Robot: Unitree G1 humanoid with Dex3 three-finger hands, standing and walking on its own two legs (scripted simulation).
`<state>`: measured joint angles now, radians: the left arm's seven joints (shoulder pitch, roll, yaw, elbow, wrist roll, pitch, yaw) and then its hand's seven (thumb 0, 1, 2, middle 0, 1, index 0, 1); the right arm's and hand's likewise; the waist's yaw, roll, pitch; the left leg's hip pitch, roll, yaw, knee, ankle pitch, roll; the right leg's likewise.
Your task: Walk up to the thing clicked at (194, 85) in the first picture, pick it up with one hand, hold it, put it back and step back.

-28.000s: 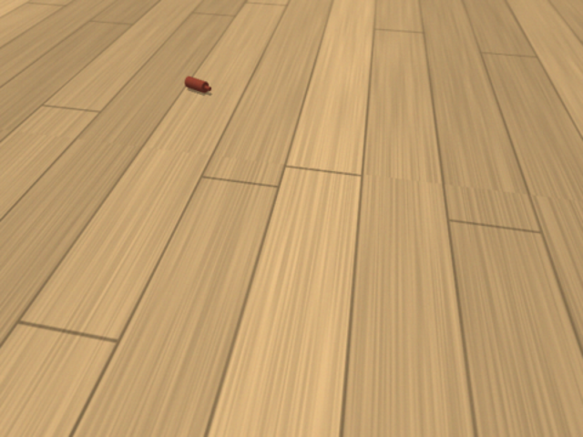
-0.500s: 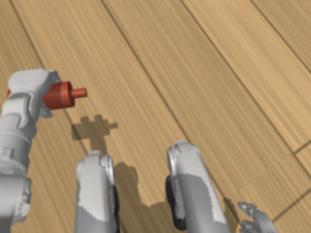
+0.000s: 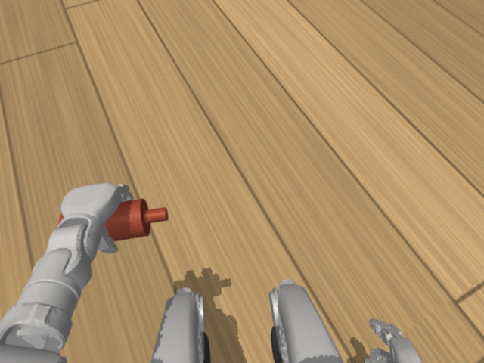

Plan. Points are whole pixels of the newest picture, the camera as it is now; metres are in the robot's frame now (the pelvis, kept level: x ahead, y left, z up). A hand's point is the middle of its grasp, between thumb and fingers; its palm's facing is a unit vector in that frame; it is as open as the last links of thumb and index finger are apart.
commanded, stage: lift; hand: left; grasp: from above
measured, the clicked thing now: (118, 221) +0.39 +0.21 -0.08
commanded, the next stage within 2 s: hold in 0.62 s
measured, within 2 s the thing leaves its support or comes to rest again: neither
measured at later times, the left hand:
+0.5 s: hand (84, 195) +0.38 +0.22 +0.04, palm faces -0.44 -0.08 -0.89, open 9.7 cm
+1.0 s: hand (63, 173) +0.39 +0.22 +0.10, palm faces -0.44 -0.06 -0.89, open 9.8 cm
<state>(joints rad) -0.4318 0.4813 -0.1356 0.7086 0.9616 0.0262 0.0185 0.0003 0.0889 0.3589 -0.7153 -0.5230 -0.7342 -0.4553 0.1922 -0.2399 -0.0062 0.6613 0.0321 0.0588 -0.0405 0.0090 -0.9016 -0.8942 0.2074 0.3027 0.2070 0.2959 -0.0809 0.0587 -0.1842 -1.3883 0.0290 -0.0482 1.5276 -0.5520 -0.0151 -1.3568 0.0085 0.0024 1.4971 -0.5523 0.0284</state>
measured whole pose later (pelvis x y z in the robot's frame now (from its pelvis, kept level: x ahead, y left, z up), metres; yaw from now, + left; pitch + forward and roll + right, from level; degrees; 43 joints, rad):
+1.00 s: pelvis +0.08 +0.01 +0.15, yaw +0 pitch +8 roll -1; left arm -0.29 0.38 -0.21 0.74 1.00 0.02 0.05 0.00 0.04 0.47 -0.71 -0.56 -0.73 -0.50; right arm 0.24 -0.25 -0.05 0.72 0.05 0.04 -0.05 0.01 -0.90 -0.89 0.21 0.30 0.21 0.30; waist -0.02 0.05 -0.10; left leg -0.52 0.03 0.01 0.74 -0.36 -0.01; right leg -0.50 -0.01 0.04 0.72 -0.35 0.03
